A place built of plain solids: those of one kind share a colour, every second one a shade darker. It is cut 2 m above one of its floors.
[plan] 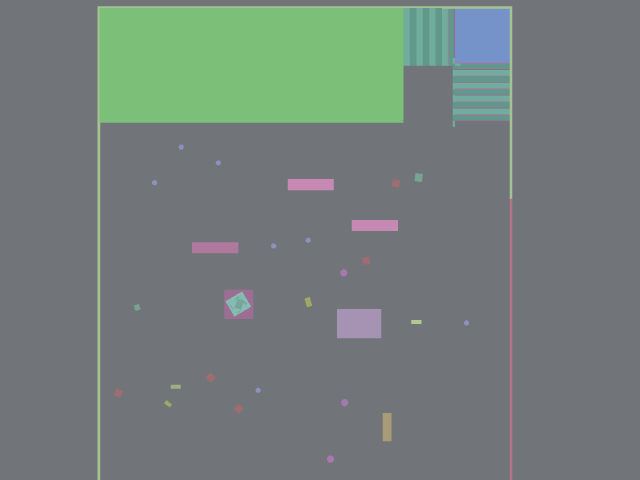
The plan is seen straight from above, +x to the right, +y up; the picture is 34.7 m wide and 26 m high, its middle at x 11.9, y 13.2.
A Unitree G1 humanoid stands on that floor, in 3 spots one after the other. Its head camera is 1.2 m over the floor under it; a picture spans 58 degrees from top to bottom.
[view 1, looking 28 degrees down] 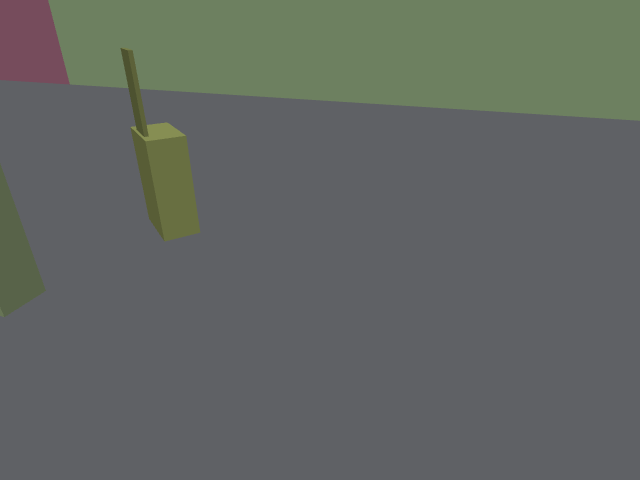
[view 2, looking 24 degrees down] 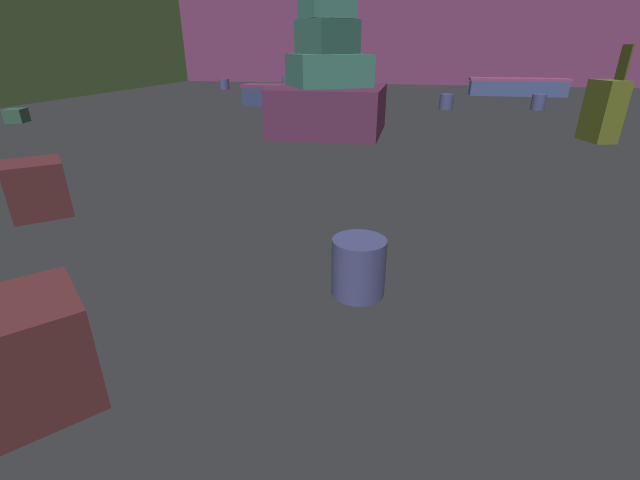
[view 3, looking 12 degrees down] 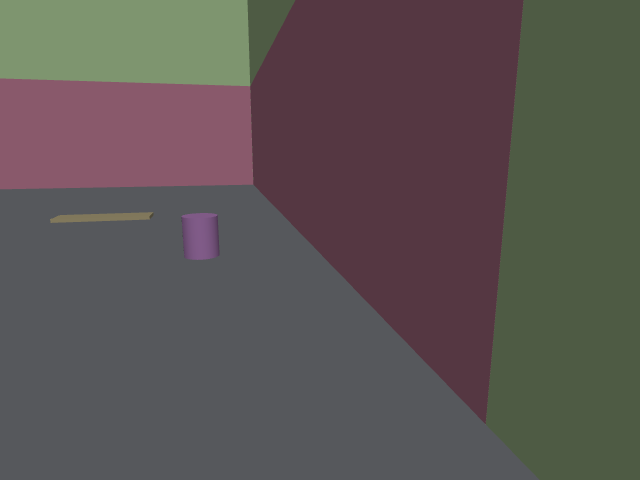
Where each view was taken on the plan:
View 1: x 2.00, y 6.35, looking -71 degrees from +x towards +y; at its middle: ground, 2.56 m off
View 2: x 8.77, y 3.06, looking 102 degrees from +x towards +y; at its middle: ground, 2.95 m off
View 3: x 7.50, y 1.10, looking -13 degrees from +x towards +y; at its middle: window_wall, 5.00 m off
